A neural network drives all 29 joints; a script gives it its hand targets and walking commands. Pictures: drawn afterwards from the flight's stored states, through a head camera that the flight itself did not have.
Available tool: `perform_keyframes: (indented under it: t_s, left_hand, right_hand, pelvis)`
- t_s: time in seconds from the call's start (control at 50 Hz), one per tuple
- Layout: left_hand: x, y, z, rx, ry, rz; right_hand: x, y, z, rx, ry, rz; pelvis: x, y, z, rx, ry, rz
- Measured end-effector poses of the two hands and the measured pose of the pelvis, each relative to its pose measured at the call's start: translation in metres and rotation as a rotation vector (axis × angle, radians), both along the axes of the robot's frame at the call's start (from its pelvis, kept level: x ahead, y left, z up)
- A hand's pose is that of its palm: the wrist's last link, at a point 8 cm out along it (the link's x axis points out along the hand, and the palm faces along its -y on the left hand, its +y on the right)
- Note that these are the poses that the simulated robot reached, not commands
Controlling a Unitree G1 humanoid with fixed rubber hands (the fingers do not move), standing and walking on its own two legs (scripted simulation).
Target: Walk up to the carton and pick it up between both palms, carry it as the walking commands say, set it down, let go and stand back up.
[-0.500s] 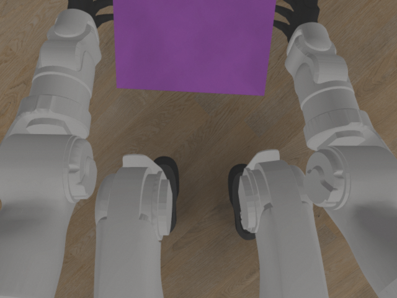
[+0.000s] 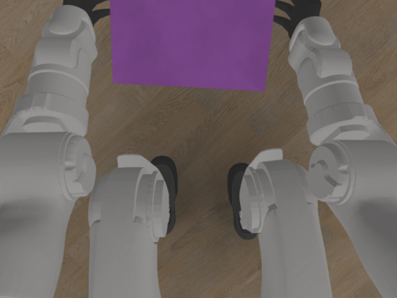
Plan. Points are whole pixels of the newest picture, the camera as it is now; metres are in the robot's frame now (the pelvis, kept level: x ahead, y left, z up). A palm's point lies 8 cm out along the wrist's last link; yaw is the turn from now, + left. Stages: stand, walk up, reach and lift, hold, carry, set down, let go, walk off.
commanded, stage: set down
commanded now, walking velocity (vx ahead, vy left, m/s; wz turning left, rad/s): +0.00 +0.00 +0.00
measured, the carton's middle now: (192, 22) +0.54 +0.03 -0.26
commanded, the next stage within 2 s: none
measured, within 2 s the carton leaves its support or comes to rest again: neither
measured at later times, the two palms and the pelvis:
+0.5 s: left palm (83, 13) +0.53 +0.20 -0.19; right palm (301, 20) +0.53 -0.14 -0.19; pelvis +0.00 +0.00 +0.00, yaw +0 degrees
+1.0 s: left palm (64, 11) +0.53 +0.23 -0.19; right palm (317, 27) +0.52 -0.17 -0.20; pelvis -0.01 +0.00 -0.01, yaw +0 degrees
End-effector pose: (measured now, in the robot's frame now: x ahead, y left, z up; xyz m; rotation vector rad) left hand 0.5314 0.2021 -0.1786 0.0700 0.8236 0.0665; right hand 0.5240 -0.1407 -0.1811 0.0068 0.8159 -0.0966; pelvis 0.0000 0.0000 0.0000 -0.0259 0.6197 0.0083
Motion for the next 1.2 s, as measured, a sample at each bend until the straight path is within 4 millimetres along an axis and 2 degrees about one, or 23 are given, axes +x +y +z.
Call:
perform_keyframes:
  t_s: [0.5, 0.62, 0.72, 0.88, 1.08, 1.2]
  left_hand:
    - [0.000, -0.001, -0.009, -0.011, -0.044, 0.012]
    - [-0.008, 0.001, -0.015, 0.009, -0.036, 0.024]
    - [-0.013, 0.010, -0.018, 0.020, -0.021, 0.058]
    - [-0.005, 0.026, -0.011, 0.037, -0.037, 0.079]
    - [0.004, 0.028, -0.007, 0.025, -0.090, 0.073]
    - [0.005, 0.027, 0.008, 0.029, -0.138, 0.057]
  right_hand:
    - [0.002, -0.001, -0.007, -0.013, -0.024, 0.008]
    - [-0.003, -0.004, -0.010, -0.038, -0.022, 0.009]
    - [-0.009, -0.011, -0.014, -0.052, -0.009, -0.013]
    - [-0.012, -0.026, -0.019, -0.065, -0.002, -0.035]
    - [0.000, -0.033, -0.009, -0.071, -0.067, -0.031]
    - [0.005, -0.033, 0.013, -0.062, -0.123, -0.046]
  pelvis:
    - [-0.002, 0.001, -0.005, -0.002, -0.032, 0.000]
    - [-0.004, 0.001, -0.004, -0.006, -0.036, 0.001]
    - [-0.006, 0.002, -0.005, -0.005, -0.033, 0.001]
    - [-0.007, 0.004, -0.008, -0.003, -0.028, 0.004]
    - [-0.010, 0.004, -0.009, -0.005, -0.057, -0.003]
    - [-0.016, 0.003, 0.002, -0.002, -0.073, -0.006]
